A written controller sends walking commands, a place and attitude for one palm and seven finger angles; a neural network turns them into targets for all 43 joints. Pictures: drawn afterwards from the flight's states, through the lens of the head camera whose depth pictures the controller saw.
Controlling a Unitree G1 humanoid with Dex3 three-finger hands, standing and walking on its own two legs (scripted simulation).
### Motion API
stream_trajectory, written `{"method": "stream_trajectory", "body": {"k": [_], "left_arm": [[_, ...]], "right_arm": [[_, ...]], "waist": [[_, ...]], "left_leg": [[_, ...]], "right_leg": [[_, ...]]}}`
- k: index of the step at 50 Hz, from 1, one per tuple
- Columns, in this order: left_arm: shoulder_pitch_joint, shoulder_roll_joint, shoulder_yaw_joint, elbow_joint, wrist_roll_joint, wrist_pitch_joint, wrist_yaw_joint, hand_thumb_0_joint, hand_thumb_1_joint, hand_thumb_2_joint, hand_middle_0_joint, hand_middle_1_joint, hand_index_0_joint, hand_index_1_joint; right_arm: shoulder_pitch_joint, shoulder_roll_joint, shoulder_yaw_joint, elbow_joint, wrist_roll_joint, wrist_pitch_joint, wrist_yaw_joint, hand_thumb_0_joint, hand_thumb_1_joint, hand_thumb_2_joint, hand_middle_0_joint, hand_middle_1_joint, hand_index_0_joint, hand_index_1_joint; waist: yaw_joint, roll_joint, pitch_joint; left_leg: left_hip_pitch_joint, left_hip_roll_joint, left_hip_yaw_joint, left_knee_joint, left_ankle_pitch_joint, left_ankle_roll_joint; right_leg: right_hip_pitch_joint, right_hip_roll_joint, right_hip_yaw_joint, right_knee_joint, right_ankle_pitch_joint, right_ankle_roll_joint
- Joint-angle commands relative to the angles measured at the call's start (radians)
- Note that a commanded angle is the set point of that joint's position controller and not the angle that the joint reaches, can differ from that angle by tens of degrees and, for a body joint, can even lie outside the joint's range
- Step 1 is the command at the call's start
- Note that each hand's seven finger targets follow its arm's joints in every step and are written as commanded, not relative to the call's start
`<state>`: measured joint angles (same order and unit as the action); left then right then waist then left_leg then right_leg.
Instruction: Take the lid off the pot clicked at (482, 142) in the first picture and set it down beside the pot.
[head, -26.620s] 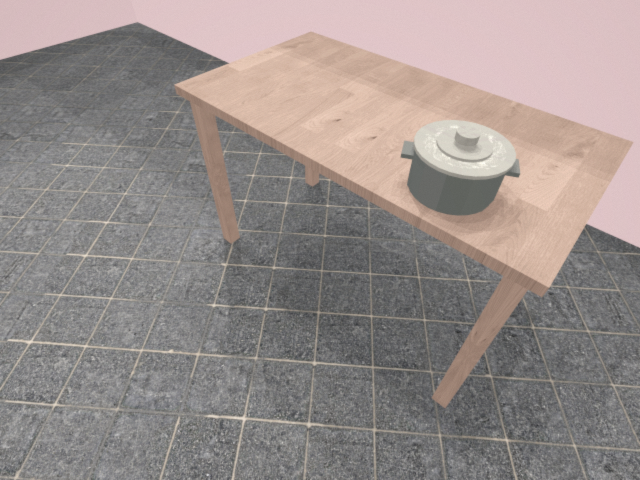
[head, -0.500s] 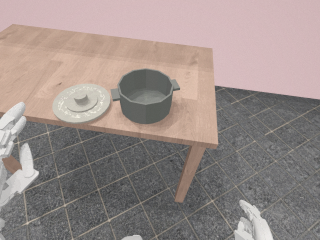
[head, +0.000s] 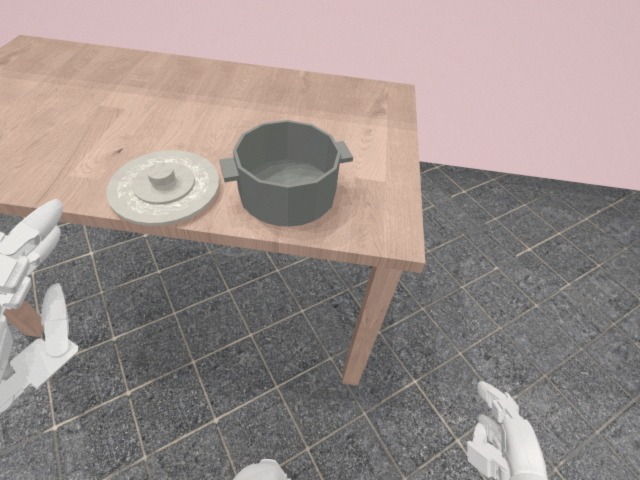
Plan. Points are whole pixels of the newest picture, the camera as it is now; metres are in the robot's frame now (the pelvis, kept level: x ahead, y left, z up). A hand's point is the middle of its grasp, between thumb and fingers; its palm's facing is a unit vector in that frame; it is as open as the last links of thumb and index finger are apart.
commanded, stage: step back with the hand held close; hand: left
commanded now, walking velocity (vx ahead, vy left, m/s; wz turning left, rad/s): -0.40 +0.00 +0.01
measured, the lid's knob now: (161, 174) +0.61 +0.34 -0.02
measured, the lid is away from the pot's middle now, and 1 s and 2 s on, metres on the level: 0.24 0.24 0.24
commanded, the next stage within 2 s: stop stepping back and stand still in 0.54 s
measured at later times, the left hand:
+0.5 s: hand (1, 454) +0.11 +0.23 +0.18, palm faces +0.23 -0.87 -0.44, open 7.4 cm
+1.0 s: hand out of the picture -0.01 +0.25 +0.19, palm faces +0.41 -0.83 -0.39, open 7.4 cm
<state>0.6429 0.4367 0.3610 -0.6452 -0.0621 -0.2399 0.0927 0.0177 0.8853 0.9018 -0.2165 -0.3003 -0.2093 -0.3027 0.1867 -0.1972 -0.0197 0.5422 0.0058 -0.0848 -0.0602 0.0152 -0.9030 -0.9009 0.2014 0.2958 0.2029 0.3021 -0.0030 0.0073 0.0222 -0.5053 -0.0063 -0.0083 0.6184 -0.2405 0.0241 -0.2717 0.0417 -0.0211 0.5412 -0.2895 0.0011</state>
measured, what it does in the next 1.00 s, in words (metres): walks backwards: right foot, then left foot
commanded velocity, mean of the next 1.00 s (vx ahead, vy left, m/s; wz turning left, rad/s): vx -0.16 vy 0.01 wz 0.03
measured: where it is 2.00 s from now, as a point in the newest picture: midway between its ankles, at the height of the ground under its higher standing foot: outside the picture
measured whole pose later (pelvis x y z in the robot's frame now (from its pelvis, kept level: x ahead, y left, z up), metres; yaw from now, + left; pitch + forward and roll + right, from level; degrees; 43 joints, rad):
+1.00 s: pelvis -0.19 +0.01 +0.01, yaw -1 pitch +0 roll +1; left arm 0.59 0.36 0.34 -0.52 -0.05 -0.19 0.13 0.01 0.88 0.90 -0.22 -0.30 -0.21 -0.30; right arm 0.30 -0.22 -0.01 0.66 0.02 -0.08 -0.08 0.02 -0.90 -0.90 0.20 0.30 0.20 0.30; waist 0.02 -0.02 -0.11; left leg -0.39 -0.01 0.01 0.79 -0.38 0.03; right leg -0.26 -0.04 -0.04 0.54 -0.28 -0.02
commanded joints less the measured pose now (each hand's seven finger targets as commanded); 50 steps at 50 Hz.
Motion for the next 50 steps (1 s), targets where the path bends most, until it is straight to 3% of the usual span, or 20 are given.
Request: {"method": "stream_trajectory", "body": {"k": [1, 5, 7, 11, 18, 21, 23, 27, 29, 31, 32, 33, 34, 36, 38, 40, 41, 43, 45, 50], "left_arm": [[-0.083, 0.118, 0.1, -0.17, 0.0, -0.058, 0.046, 0.0, 0.9, 0.9, -0.2, -0.3, -0.2, -0.3], [-0.117, 0.127, 0.11, -0.194, 0.004, -0.075, 0.047, 0.0, 0.9, 0.9, -0.2, -0.3, -0.2, -0.3], [-0.082, 0.137, 0.135, -0.22, -0.001, -0.077, 0.034, 0.0, 0.9, 0.9, -0.2, -0.3, -0.2, -0.3], [0.003, 0.101, 0.112, -0.251, -0.016, -0.055, 0.04, 0.0, 0.9, 0.9, -0.2, -0.3, -0.2, -0.3], [0.008, 0.15, 0.134, -0.205, -0.018, -0.043, 0.026, 0.0, 0.9, 0.9, -0.2, -0.3, -0.2, -0.3], [-0.081, 0.166, 0.116, -0.2, -0.019, -0.072, 0.029, 0.0, 0.9, 0.9, -0.2, -0.3, -0.2, -0.3], [-0.072, 0.118, 0.086, -0.129, -0.004, -0.046, 0.026, 0.0, 0.9, 0.9, -0.2, -0.3, -0.2, -0.3], [-0.127, 0.107, 0.08, -0.124, -0.002, -0.046, 0.031, 0.0, 0.9, 0.9, -0.2, -0.3, -0.2, -0.3], [-0.128, 0.138, 0.109, -0.201, -0.009, -0.072, 0.038, 0.0, 0.9, 0.9, -0.2, -0.3, -0.2, -0.3], [-0.084, 0.142, 0.113, -0.254, -0.027, -0.088, 0.024, 0.0, 0.9, 0.9, -0.2, -0.3, -0.2, -0.3], [-0.262, -0.153, -0.248, 0.664, 0.118, 0.161, -0.063, 0.0, 0.9, 0.9, -0.2, -0.3, -0.2, -0.3], [-0.37, 0.227, 0.147, -0.564, -0.034, 0.007, 0.005, 0.0, 0.9, 0.9, -0.2, -0.3, -0.2, -0.3], [-0.135, 0.32, 0.259, -0.413, -0.01, -0.041, 0.044, 0.0, 0.9, 0.9, -0.2, -0.3, -0.2, -0.3], [0.157, 0.176, 0.2, -0.411, -0.033, 0.006, 0.046, 0.0, 0.9, 0.9, -0.2, -0.3, -0.2, -0.3], [0.196, 0.15, 0.181, -0.394, -0.027, 0.012, 0.056, 0.0, 0.9, 0.9, -0.2, -0.3, -0.2, -0.3], [0.164, 0.147, 0.162, -0.315, 0.0, 0.012, 0.05, 0.0, 0.9, 0.9, -0.2, -0.3, -0.2, -0.3], [0.117, 0.143, 0.15, -0.25, 0.007, 0.009, 0.044, 0.0, 0.9, 0.9, -0.2, -0.3, -0.2, -0.3], [-0.071, 0.15, 0.142, -0.198, -0.012, 0.009, 0.049, 0.0, 0.9, 0.9, -0.2, -0.3, -0.2, -0.3], [-0.125, 0.084, 0.08, -0.004, -0.009, 0.032, 0.046, 0.0, 0.9, 0.9, -0.2, -0.3, -0.2, -0.3], [-0.226, 0.077, 0.038, 0.024, 0.022, 0.01, 0.048, 0.0, 0.9, 0.9, -0.2, -0.3, -0.2, -0.3]], "right_arm": [[-0.052, -0.098, -0.045, -0.11, 0.001, -0.033, -0.009, 0.0, -0.9, -0.9, 0.2, 0.3, 0.2, 0.3], [-0.085, -0.152, -0.048, -0.136, 0.004, -0.054, -0.028, 0.0, -0.9, -0.9, 0.2, 0.3, 0.2, 0.3], [-0.058, -0.143, -0.051, -0.137, -0.027, -0.08, -0.021, 0.0, -0.9, -0.9, 0.2, 0.3, 0.2, 0.3], [-0.022, -0.123, -0.057, -0.116, -0.017, -0.108, 0.006, 0.0, -0.9, -0.9, 0.2, 0.3, 0.2, 0.3], [-0.027, -0.135, -0.051, -0.116, -0.022, -0.078, -0.002, 0.0, -0.9, -0.9, 0.2, 0.3, 0.2, 0.3], [-0.045, -0.116, -0.043, -0.103, -0.006, -0.069, -0.011, 0.0, -0.9, -0.9, 0.2, 0.3, 0.2, 0.3], [-0.068, -0.11, -0.058, -0.08, 0.009, -0.066, -0.014, 0.0, -0.9, -0.9, 0.2, 0.3, 0.2, 0.3], [-0.092, -0.104, -0.017, -0.089, 0.008, -0.057, -0.025, 0.0, -0.9, -0.9, 0.2, 0.3, 0.2, 0.3], [-0.099, -0.145, -0.045, -0.113, 0.008, -0.073, -0.03, 0.0, -0.9, -0.9, 0.2, 0.3, 0.2, 0.3], [-0.055, -0.138, -0.051, -0.11, -0.02, -0.12, -0.007, 0.0, -0.9, -0.9, 0.2, 0.3, 0.2, 0.3], [0.011, -0.318, -0.089, 0.2, -0.045, -0.093, 0.052, 0.0, -0.9, -0.9, 0.2, 0.3, 0.2, 0.3], [-0.106, -0.088, -0.078, -0.145, 0.014, -0.117, 0.046, 0.0, -0.9, -0.9, 0.2, 0.3, 0.2, 0.3], [-0.052, -0.136, -0.071, -0.128, 0.009, -0.126, 0.011, 0.0, -0.9, -0.9, 0.2, 0.3, 0.2, 0.3], [-0.067, -0.106, -0.046, -0.157, 0.012, -0.099, 0.032, 0.0, -0.9, -0.9, 0.2, 0.3, 0.2, 0.3], [-0.071, -0.102, -0.026, -0.163, 0.009, -0.096, 0.031, 0.0, -0.9, -0.9, 0.2, 0.3, 0.2, 0.3], [-0.052, -0.11, -0.03, -0.16, 0.006, -0.083, 0.012, 0.0, -0.9, -0.9, 0.2, 0.3, 0.2, 0.3], [-0.022, -0.107, -0.04, -0.138, 0.004, -0.073, 0.005, 0.0, -0.9, -0.9, 0.2, 0.3, 0.2, 0.3], [-0.026, -0.13, -0.051, -0.102, 0.011, -0.066, -0.011, 0.0, -0.9, -0.9, 0.2, 0.3, 0.2, 0.3], [-0.008, -0.139, -0.05, -0.065, 0.013, -0.049, -0.023, 0.0, -0.9, -0.9, 0.2, 0.3, 0.2, 0.3], [-0.079, -0.125, -0.016, -0.079, 0.014, -0.08, -0.048, 0.0, -0.9, -0.9, 0.2, 0.3, 0.2, 0.3]], "waist": [[-0.037, -0.136, -0.088], [-0.017, 0.163, -0.043], [-0.013, 0.306, -0.126], [0.013, 0.154, -0.235], [0.008, 0.14, -0.208], [-0.005, -0.117, -0.148], [-0.018, -0.243, -0.113], [-0.045, -0.069, 0.002], [-0.023, 0.23, -0.079], [-0.004, 0.266, -0.182], [-0.131, 0.331, -0.062], [0.028, 0.079, -0.283], [0.012, 0.019, -0.304], [0.014, 0.297, -0.251], [0.016, 0.361, -0.178], [0.009, 0.171, -0.163], [-0.007, -0.016, -0.139], [-0.021, -0.243, -0.082], [-0.053, -0.199, 0.029], [-0.024, -0.085, 0.052]], "left_leg": [[0.248, 0.012, -0.041, 0.193, -0.058, -0.024], [0.096, 0.186, -0.236, -0.276, 0.056, 0.051], [0.063, 0.321, -0.432, -0.478, -0.116, 0.113], [0.367, 0.276, -0.282, -0.336, 0.3, 0.117], [0.207, 0.166, -0.124, -0.35, -0.077, -0.011], [0.334, 0.015, 0.006, 0.102, -0.144, -0.058], [0.292, -0.015, 0.003, 0.388, -0.132, -0.049], [0.154, 0.048, -0.042, -0.111, 0.005, -0.011], [0.215, 0.262, -0.286, -0.311, 0.38, 0.076], [0.26, 0.337, -0.414, -0.382, 0.231, 0.129], [0.157, 0.326, -0.506, -0.11, 0.867, 0.152], [0.35, 0.307, -0.288, -0.3, 0.459, 0.107], [0.315, 0.273, -0.324, -0.272, 0.219, 0.119], [0.197, 0.207, -0.259, -0.408, -0.18, 0.093], [0.027, 0.169, -0.196, -0.457, -0.404, 0.045], [-0.066, 0.073, -0.099, -0.331, -0.424, -0.013], [0.012, -0.01, 0.006, -0.084, -0.302, -0.033], [0.097, -0.015, -0.046, 0.432, -0.138, -0.038], [0.153, 0.038, -0.081, 0.462, -0.14, -0.02], [0.239, 0.033, 0.034, -0.133, -0.208, 0.035]], "right_leg": [[-0.247, -0.303, 0.203, -0.213, 0.19, -0.127], [-0.059, -0.036, 0.023, 0.047, 0.117, -0.003], [-0.016, 0.029, 0.065, 0.375, -0.22, -0.001], [-0.129, 0.002, 0.066, 0.26, -0.232, 0.002], [0.166, -0.01, -0.01, -0.224, 0.003, -0.03], [-0.201, -0.273, 0.143, -0.34, -0.025, -0.126], [-0.301, -0.342, 0.141, -0.296, 0.079, -0.163], [-0.118, -0.235, 0.062, -0.029, 0.395, -0.062], [-0.111, -0.039, 0.015, 0.202, 0.009, 0.007], [-0.174, 0.003, 0.105, 0.432, -0.322, 0.006], [-0.364, -0.054, 0.183, 0.657, -0.293, -0.001], [-0.173, 0.003, 0.191, 0.559, -0.257, 0.037], [-0.154, 0.002, 0.105, 0.459, -0.246, 0.019], [-0.061, -0.005, 0.033, 0.35, -0.196, 0.009], [0.141, 0.009, -0.03, 0.114, -0.195, -0.014], [0.316, -0.005, -0.036, -0.117, -0.161, -0.035], [0.197, -0.109, 0.055, -0.253, -0.16, -0.078], [-0.179, -0.4, 0.404, -0.415, -0.359, -0.192], [-0.385, -0.361, 0.312, -0.389, -0.509, -0.144], [-0.181, -0.229, 0.13, -0.232, -0.369, -0.063]]}}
